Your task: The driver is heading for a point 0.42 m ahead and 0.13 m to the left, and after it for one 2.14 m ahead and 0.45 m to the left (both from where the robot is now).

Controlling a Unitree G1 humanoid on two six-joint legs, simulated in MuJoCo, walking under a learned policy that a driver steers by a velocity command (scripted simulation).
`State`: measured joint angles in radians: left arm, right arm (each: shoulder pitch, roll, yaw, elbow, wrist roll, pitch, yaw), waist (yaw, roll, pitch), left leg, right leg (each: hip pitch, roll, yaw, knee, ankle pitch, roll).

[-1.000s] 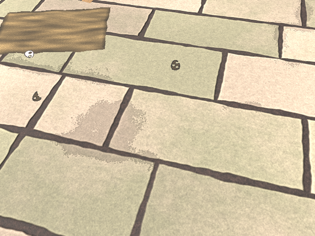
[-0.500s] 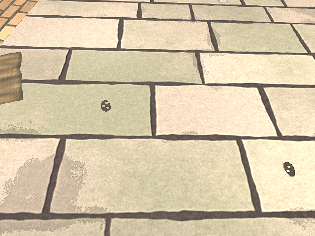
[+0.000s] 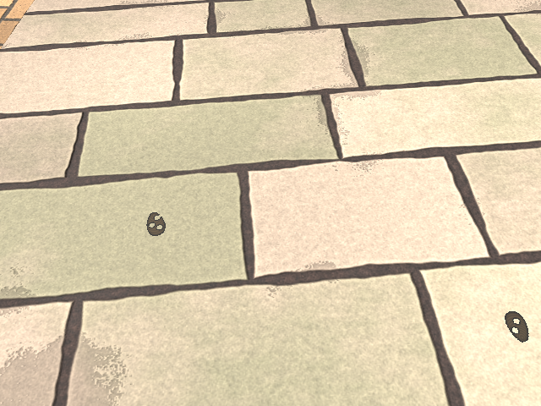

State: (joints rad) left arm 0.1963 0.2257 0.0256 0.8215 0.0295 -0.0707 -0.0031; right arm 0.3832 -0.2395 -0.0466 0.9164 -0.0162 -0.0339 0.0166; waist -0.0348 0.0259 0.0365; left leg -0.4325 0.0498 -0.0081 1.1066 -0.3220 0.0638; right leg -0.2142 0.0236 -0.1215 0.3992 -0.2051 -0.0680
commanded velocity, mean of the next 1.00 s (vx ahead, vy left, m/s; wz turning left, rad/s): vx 0.29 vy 0.00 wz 0.38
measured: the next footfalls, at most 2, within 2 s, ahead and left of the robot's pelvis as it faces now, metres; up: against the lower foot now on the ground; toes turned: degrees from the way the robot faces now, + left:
left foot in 0.34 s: +0.33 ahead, +0.13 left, +0.00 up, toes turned +17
right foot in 0.88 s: +0.52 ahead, +0.03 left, +0.00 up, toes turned +26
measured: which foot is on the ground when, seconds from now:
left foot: up 0.00-0.32, down 0.34-0.90, up 0.92-1.00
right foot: down 0.00-0.36, up 0.38-0.86, down 0.88-1.00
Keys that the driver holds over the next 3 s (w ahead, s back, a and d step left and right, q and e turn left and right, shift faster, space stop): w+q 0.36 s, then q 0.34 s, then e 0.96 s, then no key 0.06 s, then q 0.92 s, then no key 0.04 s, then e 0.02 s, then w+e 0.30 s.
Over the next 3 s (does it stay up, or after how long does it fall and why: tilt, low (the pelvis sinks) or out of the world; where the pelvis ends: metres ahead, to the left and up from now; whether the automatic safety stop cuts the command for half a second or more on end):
stays up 0.41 0.08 0.00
